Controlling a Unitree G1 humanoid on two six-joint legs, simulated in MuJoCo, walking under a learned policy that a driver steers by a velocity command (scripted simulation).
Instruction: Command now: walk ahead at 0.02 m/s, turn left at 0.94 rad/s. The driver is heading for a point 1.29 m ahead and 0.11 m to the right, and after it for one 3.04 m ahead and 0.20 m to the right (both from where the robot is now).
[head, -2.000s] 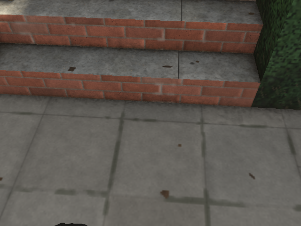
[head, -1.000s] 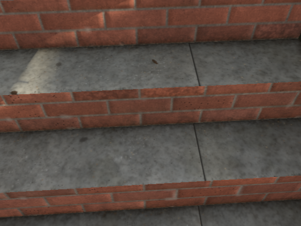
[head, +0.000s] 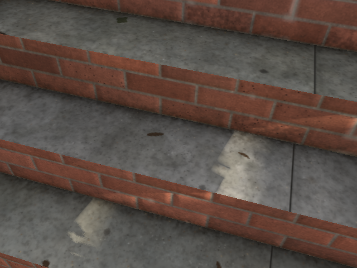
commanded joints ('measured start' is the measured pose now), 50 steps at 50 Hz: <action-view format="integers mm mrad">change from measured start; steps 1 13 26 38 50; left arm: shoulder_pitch -155 76 636 1117 207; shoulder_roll -115 125 51 3 -120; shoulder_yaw -29 6 -1 -5 63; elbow -31 28 185 423 -56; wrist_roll -31 31 118 93 59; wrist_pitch -63 -14 -19 -38 70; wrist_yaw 69 9 -59 30 -22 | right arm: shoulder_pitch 18 -194 -490 -873 -365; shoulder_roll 134 35 162 384 281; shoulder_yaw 62 59 146 197 54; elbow -69 -143 -372 -589 -199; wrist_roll -19 15 -12 -50 0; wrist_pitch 7 -25 53 -64 1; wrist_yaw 22 36 -27 -31 -131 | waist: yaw -84 19 127 293 169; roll -95 -22 -45 -306 5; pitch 12 136 -144 170 29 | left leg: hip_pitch -30 285 215 -1079 368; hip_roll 126 102 418 23 428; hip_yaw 75 397 105 411 -191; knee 87 -1061 -1072 617 -1130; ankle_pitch -87 -71 3 -707 -217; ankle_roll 4 -32 176 25 199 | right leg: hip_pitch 145 309 31 1418 -119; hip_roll -174 -228 145 -77 47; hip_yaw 343 1 243 600 352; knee -566 -555 803 -607 905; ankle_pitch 286 -200 300 2288 205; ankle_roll -168 -80 -3 -137 -58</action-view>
